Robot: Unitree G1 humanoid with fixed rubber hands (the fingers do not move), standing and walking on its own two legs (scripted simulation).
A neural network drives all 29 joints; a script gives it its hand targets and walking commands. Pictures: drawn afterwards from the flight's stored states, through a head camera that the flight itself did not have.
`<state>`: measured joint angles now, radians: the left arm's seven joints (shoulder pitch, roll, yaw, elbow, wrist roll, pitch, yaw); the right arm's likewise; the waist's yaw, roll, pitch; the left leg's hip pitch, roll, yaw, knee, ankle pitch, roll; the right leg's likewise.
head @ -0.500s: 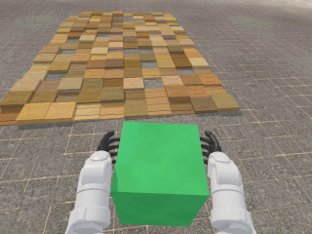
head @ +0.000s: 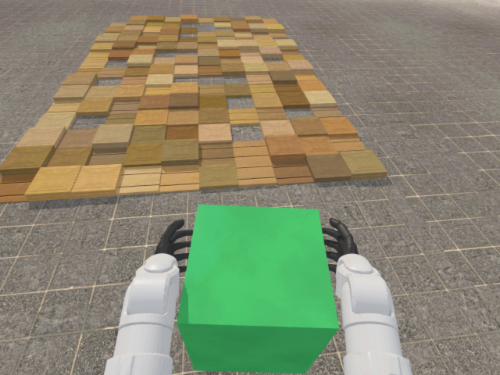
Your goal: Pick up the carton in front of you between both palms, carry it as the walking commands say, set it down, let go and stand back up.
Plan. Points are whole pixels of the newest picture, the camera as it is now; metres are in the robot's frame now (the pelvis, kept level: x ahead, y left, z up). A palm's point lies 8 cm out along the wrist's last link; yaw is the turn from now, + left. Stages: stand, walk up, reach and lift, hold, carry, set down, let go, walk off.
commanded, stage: hold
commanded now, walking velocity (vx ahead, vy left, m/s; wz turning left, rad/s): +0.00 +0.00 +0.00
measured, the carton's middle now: (254, 293) +0.27 +0.00 -0.03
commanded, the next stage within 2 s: carry in 0.52 s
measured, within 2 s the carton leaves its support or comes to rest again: neither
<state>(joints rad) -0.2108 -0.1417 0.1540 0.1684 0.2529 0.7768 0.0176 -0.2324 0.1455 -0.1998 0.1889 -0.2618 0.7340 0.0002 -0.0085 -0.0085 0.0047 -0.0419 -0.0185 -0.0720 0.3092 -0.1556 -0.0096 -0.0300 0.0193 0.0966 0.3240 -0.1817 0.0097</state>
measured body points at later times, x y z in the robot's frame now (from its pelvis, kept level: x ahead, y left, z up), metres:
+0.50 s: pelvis -0.02 +0.00 +0.00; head -0.07 +0.00 +0.44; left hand +0.29 +0.15 +0.04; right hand +0.29 -0.16 +0.05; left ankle +0.02 +0.13 -0.75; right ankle +0.01 -0.13 -0.75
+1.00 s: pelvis +0.10 -0.01 -0.01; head +0.10 -0.01 +0.44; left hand +0.39 +0.13 +0.08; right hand +0.39 -0.17 +0.08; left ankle +0.14 +0.10 -0.74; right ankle -0.01 -0.11 -0.75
